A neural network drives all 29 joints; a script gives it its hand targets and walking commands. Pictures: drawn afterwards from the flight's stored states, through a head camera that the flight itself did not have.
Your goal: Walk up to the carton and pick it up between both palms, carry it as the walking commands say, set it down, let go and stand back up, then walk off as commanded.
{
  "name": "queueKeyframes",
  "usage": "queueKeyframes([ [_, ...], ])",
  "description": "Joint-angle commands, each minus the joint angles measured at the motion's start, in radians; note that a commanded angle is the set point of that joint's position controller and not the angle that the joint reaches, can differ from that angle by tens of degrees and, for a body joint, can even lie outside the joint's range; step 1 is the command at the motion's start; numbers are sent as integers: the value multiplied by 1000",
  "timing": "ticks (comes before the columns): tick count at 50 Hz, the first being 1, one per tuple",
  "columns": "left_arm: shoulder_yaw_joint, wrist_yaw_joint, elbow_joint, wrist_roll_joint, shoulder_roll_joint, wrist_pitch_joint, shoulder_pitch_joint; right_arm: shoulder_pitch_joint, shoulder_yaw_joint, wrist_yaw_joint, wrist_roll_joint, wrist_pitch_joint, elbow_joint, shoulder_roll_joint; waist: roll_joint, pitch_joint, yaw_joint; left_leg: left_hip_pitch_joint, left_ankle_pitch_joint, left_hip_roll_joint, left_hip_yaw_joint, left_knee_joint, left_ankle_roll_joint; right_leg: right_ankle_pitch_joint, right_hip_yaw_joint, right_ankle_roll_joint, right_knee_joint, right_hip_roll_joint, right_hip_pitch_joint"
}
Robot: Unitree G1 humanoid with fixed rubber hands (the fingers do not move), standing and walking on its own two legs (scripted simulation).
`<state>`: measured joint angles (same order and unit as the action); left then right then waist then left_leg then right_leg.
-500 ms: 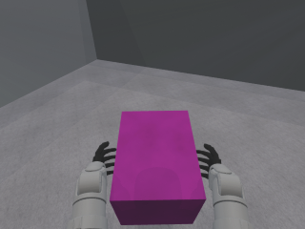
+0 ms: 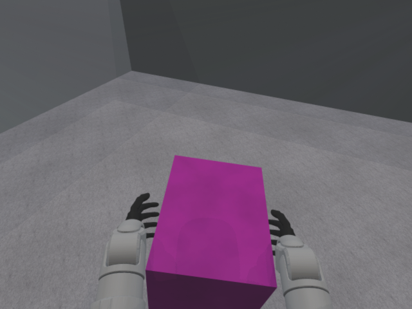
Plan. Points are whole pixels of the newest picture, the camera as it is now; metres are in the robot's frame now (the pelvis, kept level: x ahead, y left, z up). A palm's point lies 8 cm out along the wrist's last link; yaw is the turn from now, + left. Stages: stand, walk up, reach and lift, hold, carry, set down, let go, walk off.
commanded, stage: hold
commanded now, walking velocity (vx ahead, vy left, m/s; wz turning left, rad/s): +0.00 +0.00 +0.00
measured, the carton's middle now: (209, 234) +0.35 +0.00 -0.03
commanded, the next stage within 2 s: carry in 0.06 s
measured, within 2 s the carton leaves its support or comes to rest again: neither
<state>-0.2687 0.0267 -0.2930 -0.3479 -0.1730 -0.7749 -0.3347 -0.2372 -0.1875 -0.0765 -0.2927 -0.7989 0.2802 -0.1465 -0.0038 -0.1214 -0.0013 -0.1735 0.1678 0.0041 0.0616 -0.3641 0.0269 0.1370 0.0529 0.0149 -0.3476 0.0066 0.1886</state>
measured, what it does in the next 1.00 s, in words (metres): steps to the right: left foot, then right foot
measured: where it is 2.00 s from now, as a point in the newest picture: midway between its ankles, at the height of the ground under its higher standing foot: outside the picture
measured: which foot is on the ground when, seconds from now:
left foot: down 0.00-0.34, up 0.36-0.80, down 0.82-1.00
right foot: down 0.00-0.84, up 0.86-0.98, down 1.00-1.00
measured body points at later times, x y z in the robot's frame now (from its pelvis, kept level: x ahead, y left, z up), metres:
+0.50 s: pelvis -0.01 -0.10 -0.01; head -0.07 -0.13 +0.43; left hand +0.30 +0.04 +0.11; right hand +0.27 -0.26 +0.06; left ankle -0.04 +0.09 -0.69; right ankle +0.01 -0.14 -0.75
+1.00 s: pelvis +0.01 -0.18 -0.03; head -0.02 -0.20 +0.42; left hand +0.31 -0.05 +0.09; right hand +0.27 -0.35 +0.06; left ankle +0.01 +0.00 -0.75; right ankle +0.00 -0.27 -0.75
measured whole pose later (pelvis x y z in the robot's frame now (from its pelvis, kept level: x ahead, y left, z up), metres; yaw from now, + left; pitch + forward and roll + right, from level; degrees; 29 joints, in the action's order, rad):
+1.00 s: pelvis +0.01 -0.18 -0.03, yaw -4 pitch +2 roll +1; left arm -0.17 -0.11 0.27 -0.17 -0.17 -1.25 -0.31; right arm -0.23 -0.10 -0.21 -0.14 -1.33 -0.30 -0.15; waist -0.03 -0.12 -0.01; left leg -0.33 0.34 0.09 -0.01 -0.64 0.09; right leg 0.36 -0.03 -0.04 -0.69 -0.01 0.37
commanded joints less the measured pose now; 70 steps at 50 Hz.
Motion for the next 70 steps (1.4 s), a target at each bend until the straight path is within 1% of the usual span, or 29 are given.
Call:
queueKeyframes([
  [1, 577, 280, -20, 330, -1060, 32, -335, -714, 510, 403, 313, 114, -243, -880, -37, -237, -7, 159, -183, -100, 3, 48, 20, -11, -36, -31, 25, -135, -183],
  [2, 572, 281, -27, 325, -1061, 35, -349, -714, 495, 406, 307, 113, -204, -889, -35, -225, -5, 165, -165, -97, 3, 51, 21, 8, -37, -31, 27, -135, -160],
  [3, 644, 276, 51, 364, -1018, 58, -448, -715, 558, 377, 334, 125, -243, -931, -91, -417, 3, 193, -381, 150, 12, -84, 45, -200, -61, -36, -193, 110, -62],
  [7, 735, 249, 124, 451, -1037, 3, -506, -812, 648, 336, 400, 71, -342, -955, -133, -258, 2, 33, 159, 251, 174, 13, -83, 196, -60, 5, -314, 48, 228],
  [10, 761, 218, 196, 494, -1035, -67, -550, -940, 705, 294, 472, -2, -435, -974, -163, -109, -9, -243, 534, 310, 236, 124, -121, 273, -66, 14, -415, 42, 205],
  [14, 772, 182, 278, 555, -1012, -189, -488, -890, 722, 221, 493, -131, -536, -950, -94, -47, -25, -379, 474, 206, 101, -47, -59, 299, -24, -9, -200, 33, 91],
  [16, 756, 165, 345, 564, -970, -233, -440, -800, 749, 192, 499, -191, -597, -961, 276, -34, -11, -373, 300, -4, -125, -459, 17, 341, 269, -76, 138, 223, 138],
  [17, 755, 156, 347, 578, -995, -256, -379, -773, 757, 180, 509, -218, -610, -967, 316, -54, -8, -342, 338, 19, -131, -618, 29, 287, 323, -111, 136, 269, 193],
  [20, 756, 116, 488, 616, -1025, -320, -384, -749, 792, 145, 571, -294, -701, -1024, 158, -115, -2, -399, 319, 36, -111, -707, 13, -46, 208, -101, 15, 194, 60],
  [24, 730, 68, 553, 610, -986, -386, -312, -654, 777, 110, 598, -366, -737, -1006, 161, -219, -13, -471, 348, 33, -144, -648, 30, -441, 158, -103, -79, 191, -146],
  [36, 748, -2, 661, 613, -946, -510, -219, -555, 724, 65, 614, -479, -861, -919, 91, -276, -1, -250, 279, 44, -128, -273, -11, -393, 141, -110, -101, 152, -69],
  [37, 753, -3, 677, 615, -946, -512, -235, -549, 723, 69, 618, -477, -859, -932, 74, -274, 15, -164, 189, 42, -144, -163, -17, -376, 96, -63, -104, 127, -17],
  [38, 758, -5, 674, 619, -951, -515, -254, -554, 713, 72, 610, -480, -859, -926, 37, -305, 30, -21, 85, 91, -61, -51, -40, -321, 76, -33, -157, 112, 72],
  [39, 755, -4, 659, 610, -936, -520, -230, -527, 703, 76, 602, -482, -833, -914, -39, -340, 34, 160, -33, 228, 132, -31, -97, -202, 19, 35, -216, 43, 226],
  [40, 769, -3, 690, 614, -954, -515, -254, -561, 703, 76, 605, -472, -854, -929, -279, -302, 21, 193, -403, 447, 404, -22, -194, 188, -40, 55, -372, -42, 392],
  [41, 785, 0, 710, 619, -970, -511, -284, -569, 711, 76, 611, -464, -872, -957, -296, -317, 20, 177, -553, 556, 459, -47, -284, 404, -5, 46, -572, -31, 431],
  [43, 802, 6, 701, 635, -1010, -499, -315, -605, 714, 82, 610, -454, -894, -975, -189, -272, 10, 29, -381, 505, 336, -54, -241, 346, 90, 14, -635, 52, 373],
  [44, 795, 9, 695, 640, -1015, -493, -327, -605, 715, 81, 602, -456, -872, -987, -142, -253, 0, 16, -270, 446, 262, -56, -174, 316, 68, -1, -523, 67, 368],
  [47, 773, 10, 678, 643, -1008, -490, -264, -620, 722, 77, 605, -451, -877, -960, -144, -265, -22, -82, -335, 296, 68, -197, -53, 141, -69, -14, -145, -5, 111],
  [48, 771, 11, 680, 645, -1007, -491, -243, -603, 720, 72, 608, -449, -886, -957, -63, -309, -17, -136, -241, 233, 15, -287, -9, -2, 16, -22, -50, 53, -21],
  [50, 756, 18, 662, 635, -979, -486, -212, -552, 735, 70, 601, -452, -893, -953, 276, -327, -3, -420, 400, 76, -125, -506, 47, -688, 207, -102, -122, 284, -233],
  [52, 764, 29, 689, 638, -1012, -474, -244, -613, 773, 79, 629, -443, -931, -989, 197, -345, -10, -431, 456, 80, -144, -584, 45, -708, 115, -151, -157, 256, -221],
  [53, 776, 29, 716, 639, -1018, -471, -261, -598, 770, 84, 632, -438, -923, -997, 107, -323, -14, -423, 435, 77, -148, -636, 35, -536, 82, -153, -133, 237, -172],
  [55, 765, 30, 692, 628, -1026, -472, -227, -601, 784, 86, 637, -437, -924, -997, 145, -298, -13, -463, 386, 80, -156, -614, 23, -447, 89, -150, -113, 224, -176],
  [62, 782, 28, 734, 638, -1033, -455, -212, -576, 791, 96, 651, -432, -943, -998, 173, -362, -20, -412, 371, 58, -149, -478, 17, -646, 116, -135, -128, 215, -254],
  [65, 799, 25, 732, 636, -1035, -464, -208, -545, 769, 101, 641, -433, -924, -987, 97, -372, -1, -270, 240, 68, -129, -250, -10, -487, 92, -119, -145, 191, -183],
  [67, 814, 22, 743, 640, -1024, -466, -214, -517, 746, 108, 632, -427, -905, -981, -25, -404, 33, 17, -2, 179, 15, -91, -50, -403, 39, -50, -222, 138, 47],
  [69, 827, 22, 761, 641, -1016, -467, -249, -521, 733, 112, 624, -423, -883, -985, -279, -354, 19, 187, -515, 472, 343, -91, -183, 164, -58, 39, -366, 2, 363],
  [70, 825, 25, 740, 637, -1014, -471, -251, -515, 731, 113, 616, -423, -884, -981, -283, -343, 22, 165, -588, 549, 382, -94, -248, 335, -4, 44, -522, 15, 389],
])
